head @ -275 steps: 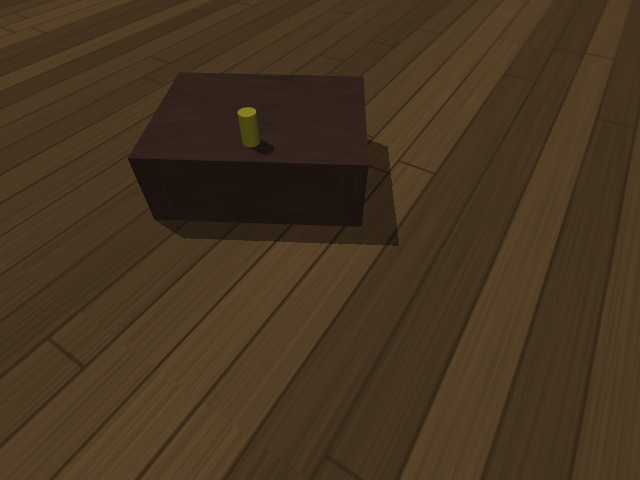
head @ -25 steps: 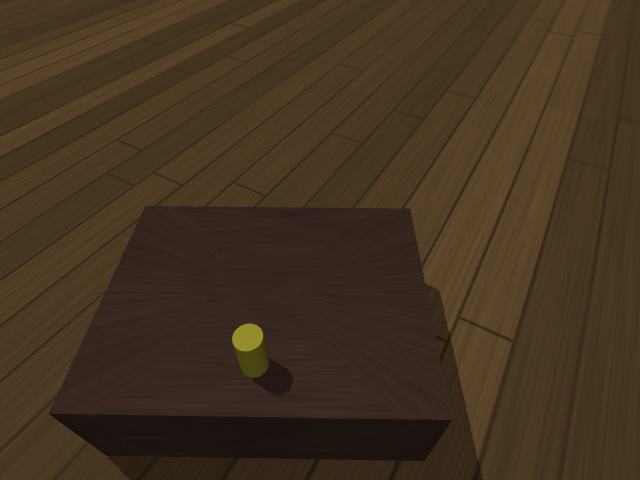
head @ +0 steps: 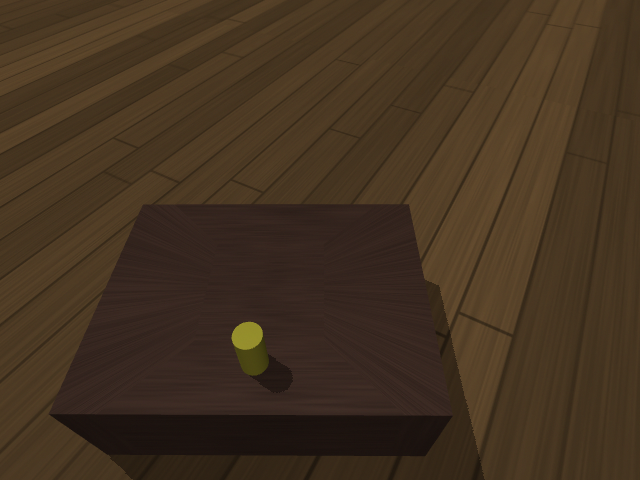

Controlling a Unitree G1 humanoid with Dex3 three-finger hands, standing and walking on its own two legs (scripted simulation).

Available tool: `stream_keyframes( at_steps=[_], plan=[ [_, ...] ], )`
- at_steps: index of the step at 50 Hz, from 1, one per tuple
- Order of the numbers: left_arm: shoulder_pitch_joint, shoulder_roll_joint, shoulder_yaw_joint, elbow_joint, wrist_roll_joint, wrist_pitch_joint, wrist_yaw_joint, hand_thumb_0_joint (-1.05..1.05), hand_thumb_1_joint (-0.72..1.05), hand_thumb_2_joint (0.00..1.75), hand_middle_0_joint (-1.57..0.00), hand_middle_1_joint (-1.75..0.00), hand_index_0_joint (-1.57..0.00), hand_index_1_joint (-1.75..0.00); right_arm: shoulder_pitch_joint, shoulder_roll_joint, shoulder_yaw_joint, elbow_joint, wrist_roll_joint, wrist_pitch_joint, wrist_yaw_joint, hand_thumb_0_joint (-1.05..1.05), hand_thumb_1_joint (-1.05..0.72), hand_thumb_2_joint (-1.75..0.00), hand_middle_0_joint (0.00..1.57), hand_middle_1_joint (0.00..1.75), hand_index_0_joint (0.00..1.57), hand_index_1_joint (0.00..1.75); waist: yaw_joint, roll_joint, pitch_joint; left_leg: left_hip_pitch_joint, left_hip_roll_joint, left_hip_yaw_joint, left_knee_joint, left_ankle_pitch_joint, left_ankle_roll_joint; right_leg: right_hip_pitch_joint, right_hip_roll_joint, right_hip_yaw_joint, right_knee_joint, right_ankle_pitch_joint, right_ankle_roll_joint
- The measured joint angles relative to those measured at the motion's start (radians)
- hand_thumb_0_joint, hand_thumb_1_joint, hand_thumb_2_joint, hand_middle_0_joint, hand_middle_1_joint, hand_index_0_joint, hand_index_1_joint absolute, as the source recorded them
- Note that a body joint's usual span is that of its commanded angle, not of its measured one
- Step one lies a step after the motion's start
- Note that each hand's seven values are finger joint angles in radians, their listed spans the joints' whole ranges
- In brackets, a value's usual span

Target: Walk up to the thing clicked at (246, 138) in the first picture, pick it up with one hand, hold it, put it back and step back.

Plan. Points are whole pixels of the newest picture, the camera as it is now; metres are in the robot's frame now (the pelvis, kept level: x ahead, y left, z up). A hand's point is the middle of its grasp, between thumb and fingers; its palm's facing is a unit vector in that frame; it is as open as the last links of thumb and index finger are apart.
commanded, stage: stand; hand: left
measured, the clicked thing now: (251, 349) +0.49 +0.19 -0.39
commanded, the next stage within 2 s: none
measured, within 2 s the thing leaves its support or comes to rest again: neither
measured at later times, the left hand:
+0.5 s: hand out of the picture +0.07 +0.25 -0.16, palm faces -0.01 -0.94 -0.35, open 7.4 cm
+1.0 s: hand out of the picture +0.08 +0.25 -0.15, palm faces +0.00 -0.94 -0.35, open 7.4 cm
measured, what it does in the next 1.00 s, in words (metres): stands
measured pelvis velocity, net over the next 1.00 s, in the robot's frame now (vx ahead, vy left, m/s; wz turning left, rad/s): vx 0.01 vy -0.01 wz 0.02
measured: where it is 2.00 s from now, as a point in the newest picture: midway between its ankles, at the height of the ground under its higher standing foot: outside the picture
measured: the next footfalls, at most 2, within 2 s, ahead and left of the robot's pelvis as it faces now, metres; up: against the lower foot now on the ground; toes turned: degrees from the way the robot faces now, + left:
none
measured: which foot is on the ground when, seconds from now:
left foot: down 0.00-1.00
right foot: down 0.00-1.00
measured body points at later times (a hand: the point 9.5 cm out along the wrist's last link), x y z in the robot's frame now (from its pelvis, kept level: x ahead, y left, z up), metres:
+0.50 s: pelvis +0.00 -0.01 +0.00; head +0.01 -0.01 +0.45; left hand +0.07 +0.30 -0.13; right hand +0.08 -0.30 -0.14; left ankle -0.02 +0.13 -0.75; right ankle +0.03 -0.13 -0.75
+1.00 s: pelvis +0.01 -0.01 +0.00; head +0.02 -0.01 +0.45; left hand +0.08 +0.30 -0.13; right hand +0.08 -0.31 -0.14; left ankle -0.02 +0.13 -0.75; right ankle +0.03 -0.13 -0.75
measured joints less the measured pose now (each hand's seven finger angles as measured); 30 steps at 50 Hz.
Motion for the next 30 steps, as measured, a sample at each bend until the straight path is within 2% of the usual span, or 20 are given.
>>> stream_keyframes(
  at_steps=[30],
  plan=[
    [0.03,0.007,-0.011,0.0,0.002,-0.003,0.0,0.01,0.9,0.9,-0.2,-0.29,-0.2,-0.3,0.005,-0.01,0.006,-0.013,0.001,0.004,0.003,0.01,-0.91,-0.9,0.2,0.3,0.2,0.3,0.009,0.005,-0.004,-0.004,0.006,-0.021,0.001,-0.002,-0.008,0.004,0.003,-0.021,0.002,-0.01,-0.008]
  ],
)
